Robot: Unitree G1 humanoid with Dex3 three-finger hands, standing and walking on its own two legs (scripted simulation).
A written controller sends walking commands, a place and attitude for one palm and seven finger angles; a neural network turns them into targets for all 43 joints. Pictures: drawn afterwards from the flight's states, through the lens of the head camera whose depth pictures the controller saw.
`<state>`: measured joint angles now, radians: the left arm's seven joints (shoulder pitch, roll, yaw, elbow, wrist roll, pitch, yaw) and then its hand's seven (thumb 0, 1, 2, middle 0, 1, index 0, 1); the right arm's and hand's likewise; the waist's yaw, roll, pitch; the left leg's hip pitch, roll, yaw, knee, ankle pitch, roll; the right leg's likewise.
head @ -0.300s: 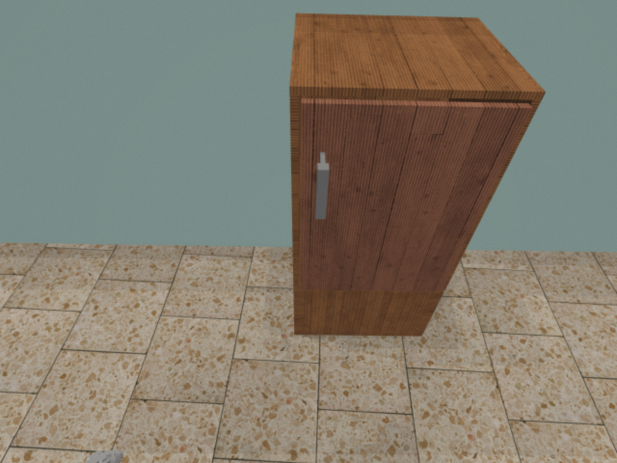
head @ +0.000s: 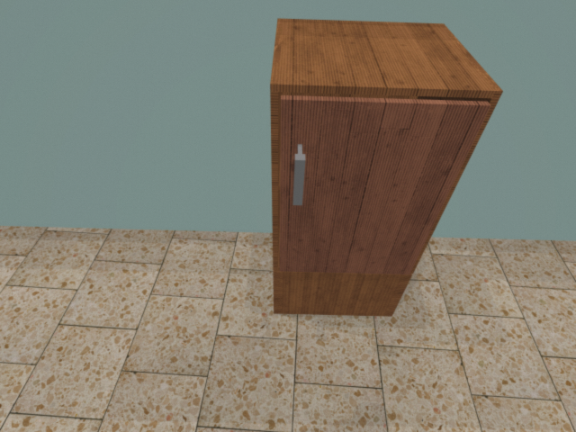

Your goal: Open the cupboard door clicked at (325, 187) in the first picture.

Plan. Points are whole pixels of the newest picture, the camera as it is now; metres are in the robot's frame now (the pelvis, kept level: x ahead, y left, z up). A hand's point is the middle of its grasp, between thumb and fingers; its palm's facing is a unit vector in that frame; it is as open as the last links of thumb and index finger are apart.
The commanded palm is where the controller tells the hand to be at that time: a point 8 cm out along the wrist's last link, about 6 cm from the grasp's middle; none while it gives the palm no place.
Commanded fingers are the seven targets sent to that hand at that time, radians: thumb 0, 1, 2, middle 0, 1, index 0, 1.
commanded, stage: stand and wait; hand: left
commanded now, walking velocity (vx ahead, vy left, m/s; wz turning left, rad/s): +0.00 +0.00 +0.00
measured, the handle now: (298, 175) +0.65 +0.02 -0.03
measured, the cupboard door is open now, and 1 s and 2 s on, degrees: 0 0 0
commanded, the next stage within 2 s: look at it before walking up in 0.52 s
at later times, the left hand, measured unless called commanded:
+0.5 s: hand out of the picture +0.05 +0.23 -0.16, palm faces -0.02 -0.95 -0.32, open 7.3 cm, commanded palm none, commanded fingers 0.00 0.90 0.90 -0.20 -0.30 -0.20 -0.30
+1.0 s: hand out of the picture +0.08 +0.23 -0.15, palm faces -0.02 -0.94 -0.33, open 7.3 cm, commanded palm none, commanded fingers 0.00 0.90 0.90 -0.20 -0.30 -0.20 -0.30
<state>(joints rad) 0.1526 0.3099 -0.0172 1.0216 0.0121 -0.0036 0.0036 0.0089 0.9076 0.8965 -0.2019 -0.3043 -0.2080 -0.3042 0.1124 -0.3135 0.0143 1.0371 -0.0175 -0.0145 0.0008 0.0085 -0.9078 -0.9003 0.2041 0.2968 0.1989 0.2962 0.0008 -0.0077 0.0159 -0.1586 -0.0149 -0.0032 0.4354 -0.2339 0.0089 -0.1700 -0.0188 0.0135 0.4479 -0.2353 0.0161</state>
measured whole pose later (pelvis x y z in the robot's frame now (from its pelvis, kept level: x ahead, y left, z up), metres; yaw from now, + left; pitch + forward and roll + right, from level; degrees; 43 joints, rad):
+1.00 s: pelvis +0.00 -0.01 +0.00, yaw +0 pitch -2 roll +0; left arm 0.14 0.33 0.00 1.09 0.01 -0.01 0.00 0.01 0.91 0.90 -0.20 -0.30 -0.21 -0.30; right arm 0.12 -0.33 0.01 1.12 -0.01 -0.02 0.00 0.01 -0.91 -0.90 0.20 0.30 0.20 0.30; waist 0.00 0.00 0.03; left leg -0.14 0.00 -0.01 0.37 -0.20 -0.01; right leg -0.15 0.00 0.00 0.38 -0.20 0.00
